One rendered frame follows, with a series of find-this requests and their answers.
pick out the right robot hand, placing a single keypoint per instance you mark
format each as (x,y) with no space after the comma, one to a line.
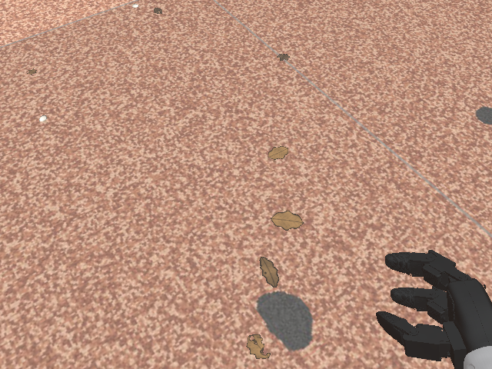
(464,310)

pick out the robot right forearm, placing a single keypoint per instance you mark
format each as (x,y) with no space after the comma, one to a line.
(480,358)

